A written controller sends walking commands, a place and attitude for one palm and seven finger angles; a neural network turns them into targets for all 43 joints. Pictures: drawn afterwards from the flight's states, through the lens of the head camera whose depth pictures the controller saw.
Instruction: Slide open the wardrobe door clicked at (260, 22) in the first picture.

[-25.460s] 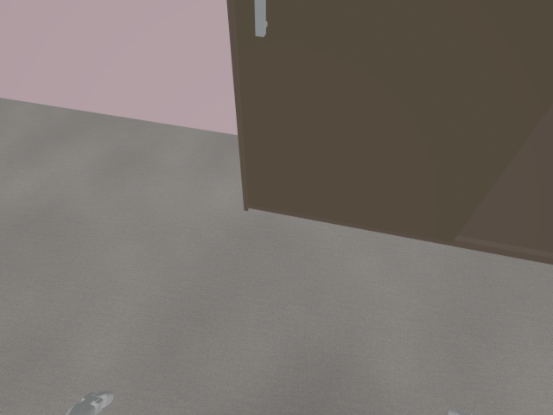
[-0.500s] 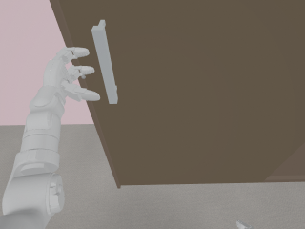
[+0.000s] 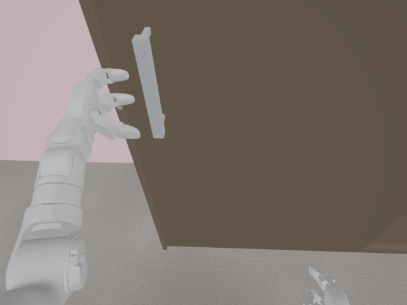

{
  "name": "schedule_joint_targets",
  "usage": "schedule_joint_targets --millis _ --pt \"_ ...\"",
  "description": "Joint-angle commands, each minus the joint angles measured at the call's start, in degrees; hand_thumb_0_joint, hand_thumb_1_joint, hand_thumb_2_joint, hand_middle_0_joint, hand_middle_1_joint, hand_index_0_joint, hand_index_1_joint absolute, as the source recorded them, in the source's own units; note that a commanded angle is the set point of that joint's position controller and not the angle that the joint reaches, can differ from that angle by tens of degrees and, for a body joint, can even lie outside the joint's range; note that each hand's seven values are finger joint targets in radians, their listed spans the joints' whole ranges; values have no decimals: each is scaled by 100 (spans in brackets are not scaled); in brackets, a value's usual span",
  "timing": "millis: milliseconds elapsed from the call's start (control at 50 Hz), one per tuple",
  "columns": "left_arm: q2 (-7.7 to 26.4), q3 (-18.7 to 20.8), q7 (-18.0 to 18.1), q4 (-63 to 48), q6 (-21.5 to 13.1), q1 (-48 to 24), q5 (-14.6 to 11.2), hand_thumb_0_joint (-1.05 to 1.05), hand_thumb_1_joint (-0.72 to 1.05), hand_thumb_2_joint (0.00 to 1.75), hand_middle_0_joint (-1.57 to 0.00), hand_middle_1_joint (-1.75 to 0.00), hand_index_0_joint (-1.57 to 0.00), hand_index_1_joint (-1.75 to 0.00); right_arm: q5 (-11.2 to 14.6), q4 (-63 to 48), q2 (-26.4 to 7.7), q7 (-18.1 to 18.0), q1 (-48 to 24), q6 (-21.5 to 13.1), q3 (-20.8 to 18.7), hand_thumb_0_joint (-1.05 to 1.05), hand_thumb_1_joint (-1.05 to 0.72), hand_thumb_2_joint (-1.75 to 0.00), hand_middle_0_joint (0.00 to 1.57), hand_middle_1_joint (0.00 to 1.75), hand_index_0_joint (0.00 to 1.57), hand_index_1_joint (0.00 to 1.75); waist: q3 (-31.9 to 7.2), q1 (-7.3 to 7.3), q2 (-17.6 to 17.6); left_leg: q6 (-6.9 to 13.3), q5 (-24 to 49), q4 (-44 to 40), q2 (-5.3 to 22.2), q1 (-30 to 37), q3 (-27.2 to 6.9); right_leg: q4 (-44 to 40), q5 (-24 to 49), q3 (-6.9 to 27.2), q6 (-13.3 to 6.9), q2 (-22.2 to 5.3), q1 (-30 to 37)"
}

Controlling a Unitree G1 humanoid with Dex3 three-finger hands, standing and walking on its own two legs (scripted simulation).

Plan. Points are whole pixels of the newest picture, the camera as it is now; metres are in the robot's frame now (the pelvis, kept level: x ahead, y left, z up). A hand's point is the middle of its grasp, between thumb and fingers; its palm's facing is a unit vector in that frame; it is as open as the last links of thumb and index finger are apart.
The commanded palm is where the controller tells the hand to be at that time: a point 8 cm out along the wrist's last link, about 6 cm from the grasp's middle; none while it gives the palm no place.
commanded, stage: move the hooked fingers beside the handle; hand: left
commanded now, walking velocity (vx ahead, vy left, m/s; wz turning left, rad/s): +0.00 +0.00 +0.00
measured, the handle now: (153, 87) +0.49 +0.14 +0.19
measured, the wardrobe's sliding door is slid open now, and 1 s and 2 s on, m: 0.00 0.00 0.00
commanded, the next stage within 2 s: feel for the door with the fingertips in 0.30 s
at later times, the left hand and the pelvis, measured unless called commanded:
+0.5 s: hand (118, 106) +0.42 +0.19 +0.19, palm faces +0.02 -1.00 -0.02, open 14.0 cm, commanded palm +0.40 +0.24 +0.20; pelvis +0.01 +0.00 +0.00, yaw -1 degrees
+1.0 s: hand (136, 99) +0.44 +0.16 +0.20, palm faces +0.03 -1.00 -0.01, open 14.0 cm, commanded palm +0.41 +0.21 +0.20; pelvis +0.00 +0.00 +0.00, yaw -1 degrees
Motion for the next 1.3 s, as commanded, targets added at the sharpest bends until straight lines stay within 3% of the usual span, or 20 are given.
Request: schedule_joint_targets --millis 0,120,140,220,340,400,460,540,620,660,740,800,840,920,940,960,1080,1180,1240,1280 --pt "1179 246 34 -1136 -472 -3063 -112 0 -50 30 -30 -120 -30 -120 -7 -642 -688 -82 -250 -272 -278 0 -90 -90 20 30 20 30 -1656 -171 -139 206 1509 -172 -84 694 -73 -220 1530 93 -127 128 444" --pt "1687 667 150 -748 -462 -2764 50 0 -50 30 -30 -120 -30 -120 -54 -666 -738 -49 -136 -158 -300 0 -90 -90 20 30 20 30 -1814 -6 -71 207 1633 -199 -89 528 -13 -178 1698 132 -132 85 737" --pt "1566 570 122 -831 -489 -2730 44 0 -50 30 -30 -120 -30 -120 -48 -706 -713 -47 -163 -160 -293 0 -90 -90 20 30 20 30 -1833 -13 -62 217 1711 -202 -86 530 -2 -161 1804 134 -133 87 763" --pt "1756 750 22 -1045 -662 -2608 -33 0 -50 30 -30 -120 -30 -120 -39 -759 -761 -37 -83 -184 -345 0 -90 -90 20 30 20 30 -1994 4 -345 246 1885 -176 -54 579 36 -135 2086 143 -119 114 963" --pt "1604 608 -140 -1147 -566 -2538 -95 0 -50 30 -30 -120 -30 -120 12 -734 -754 -46 -87 -221 -344 0 -90 -90 20 30 20 30 -1646 -61 34 240 1686 -237 -46 562 56 -213 1831 130 -126 127 724" --pt "1319 354 -155 -1195 -429 -2652 -102 0 -50 30 -30 -120 -30 -120 27 -712 -756 -47 -82 -236 -351 0 -90 -90 20 30 20 30 -1480 -151 78 229 1568 -235 -43 602 21 -253 1617 101 -129 146 489" --pt "994 99 -92 -1570 -432 -2879 -150 0 -50 30 -30 -120 -30 -120 19 -724 -729 -35 -133 -303 -364 0 -90 -90 20 30 20 30 -1724 -165 253 218 1696 -184 -44 853 -39 -229 1601 88 -152 161 444" --pt "1047 299 92 -1761 -489 -2736 -210 0 -50 30 -30 -120 -30 -120 -21 -680 -717 -8 -167 -332 -364 0 -90 -90 20 30 20 30 -1941 -70 -44 199 1864 -165 -50 904 -66 -189 1733 65 -145 177 594" --pt "942 268 322 -1307 -316 -2480 -74 0 -50 30 -30 -120 -30 -120 -27 -613 -708 7 -253 -262 -330 0 -90 -90 20 30 20 30 -1477 -41 -257 196 1518 -258 -37 598 -23 -248 1394 56 -115 148 492" --pt "953 247 452 -1125 -199 -2729 23 0 -50 30 -30 -120 -30 -120 -37 -601 -687 -5 -279 -208 -297 0 -90 -90 20 30 20 30 -1254 -76 -240 193 1266 -319 -39 435 -58 -289 1129 81 -115 128 371" --pt "892 188 575 -1411 -273 -2954 104 0 -50 30 -30 -120 -30 -120 -71 -686 -619 -11 -335 -167 -289 0 -90 -90 20 30 20 30 -1732 -42 -127 199 1548 -272 -41 680 -31 -250 1391 117 -135 118 586" --pt "694 7 565 -1505 -440 -3357 84 0 -50 30 -30 -120 -30 -120 -77 -656 -576 -24 -311 -203 -282 0 -90 -90 20 30 20 30 -1812 -144 -122 185 1623 -236 -33 828 -36 -243 1516 123 -140 146 540" --pt "961 205 565 -1307 -505 -3346 82 0 -50 30 -30 -120 -30 -120 -93 -612 -618 -46 -265 -199 -281 0 -90 -90 20 30 20 30 -1824 -129 -176 200 1582 -245 -39 754 -24 -256 1534 143 -125 132 612" --pt "809 63 495 -706 -438 -3278 138 0 -50 30 -30 -120 -30 -120 -81 -539 -631 -61 -185 -170 -279 0 -90 -90 20 30 20 30 -1564 -169 -185 196 1440 -285 -49 619 -19 -293 1401 115 -120 117 510" --pt "928 148 497 -625 -435 -3296 153 0 -50 30 -30 -120 -30 -120 -78 -514 -635 -58 -158 -161 -279 0 -90 -90 20 30 20 30 -1498 -160 -136 191 1404 -297 -41 555 -27 -307 1368 118 -127 111 491" --pt "750 11 474 -692 -433 -3333 146 0 -50 30 -30 -120 -30 -120 -79 -543 -624 -44 -150 -172 -288 0 -90 -90 20 30 20 30 -1635 -169 -109 201 1472 -284 -57 625 -20 -292 1451 127 -129 117 515" --pt "935 247 407 -806 -617 -3359 41 0 -50 30 -30 -120 -30 -120 -84 -551 -667 -11 -12 -196 -349 0 -90 -90 20 30 20 30 -1979 -113 -343 206 1823 -237 -52 677 4 -212 1907 119 -138 143 792" --pt "810 128 484 -822 -709 -3401 124 0 -50 30 -30 -120 -30 -120 -77 -500 -656 35 40 -218 -370 0 -90 -90 20 30 20 30 -1806 -136 -151 206 1813 -238 -46 714 9 -229 1802 111 -140 159 633" --pt "1172 416 538 -795 -708 -3391 148 0 -50 30 -30 -120 -30 -120 -91 -476 -696 28 48 -189 -382 0 -90 -90 20 30 20 30 -1789 -97 -194 224 1728 -269 -49 623 30 -259 1762 133 -134 148 720" --pt "1129 398 540 -905 -724 -3393 172 0 -50 30 -30 -120 -30 -120 -96 -502 -668 31 38 -190 -380 0 -90 -90 20 30 20 30 -1884 -62 -130 221 1813 -270 -59 625 61 -232 1896 142 -149 148 828"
